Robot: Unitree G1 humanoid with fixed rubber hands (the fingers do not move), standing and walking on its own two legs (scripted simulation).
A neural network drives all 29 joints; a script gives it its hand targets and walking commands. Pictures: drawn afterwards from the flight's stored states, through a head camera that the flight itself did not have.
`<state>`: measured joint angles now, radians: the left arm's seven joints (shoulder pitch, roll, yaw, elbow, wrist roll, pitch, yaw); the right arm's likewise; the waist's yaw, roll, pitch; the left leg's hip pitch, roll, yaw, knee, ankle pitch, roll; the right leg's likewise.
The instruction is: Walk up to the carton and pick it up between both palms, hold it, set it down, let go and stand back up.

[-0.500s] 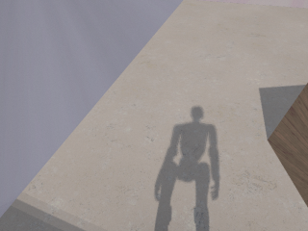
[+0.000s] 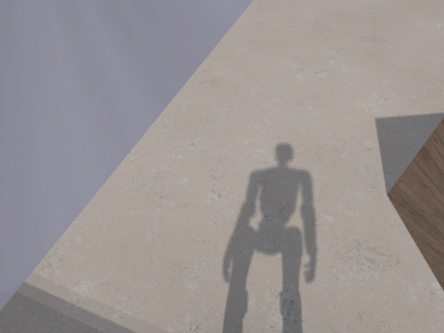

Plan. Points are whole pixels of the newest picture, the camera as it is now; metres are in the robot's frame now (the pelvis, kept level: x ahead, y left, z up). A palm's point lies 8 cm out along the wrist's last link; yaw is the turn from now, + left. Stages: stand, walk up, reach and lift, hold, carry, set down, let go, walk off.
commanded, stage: stand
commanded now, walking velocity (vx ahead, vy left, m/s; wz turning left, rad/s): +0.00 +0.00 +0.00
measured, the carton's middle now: out of the picture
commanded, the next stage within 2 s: none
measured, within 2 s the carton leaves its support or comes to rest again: neither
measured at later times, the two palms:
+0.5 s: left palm out of the picture -0.01 +0.19 -0.15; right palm out of the picture -0.01 -0.20 -0.15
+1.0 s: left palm out of the picture -0.01 +0.18 -0.15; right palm out of the picture -0.01 -0.22 -0.15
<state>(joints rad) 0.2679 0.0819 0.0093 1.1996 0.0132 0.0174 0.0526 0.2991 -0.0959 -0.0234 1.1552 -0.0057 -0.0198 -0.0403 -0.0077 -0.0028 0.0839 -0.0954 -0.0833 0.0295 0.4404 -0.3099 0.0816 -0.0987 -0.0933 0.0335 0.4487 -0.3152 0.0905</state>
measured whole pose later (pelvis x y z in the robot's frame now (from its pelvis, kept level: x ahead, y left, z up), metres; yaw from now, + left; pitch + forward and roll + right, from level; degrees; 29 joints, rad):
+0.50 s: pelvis +0.02 +0.00 +0.00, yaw +0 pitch -2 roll +0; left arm 0.27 0.09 0.01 1.18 0.01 0.01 0.06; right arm 0.29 -0.10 -0.03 1.16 0.00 -0.02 -0.05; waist -0.01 0.00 0.08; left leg -0.08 -0.08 0.03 0.44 -0.34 0.08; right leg -0.09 -0.09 0.03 0.46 -0.35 0.09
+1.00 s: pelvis +0.02 -0.01 +0.00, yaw +0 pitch -2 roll +0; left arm 0.27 0.09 0.01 1.18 0.01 0.01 0.06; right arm 0.29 -0.11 -0.03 1.16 0.00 -0.02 -0.05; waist -0.01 0.01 0.08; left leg -0.06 -0.06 0.03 0.44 -0.34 0.06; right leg -0.07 -0.08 0.01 0.46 -0.35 0.07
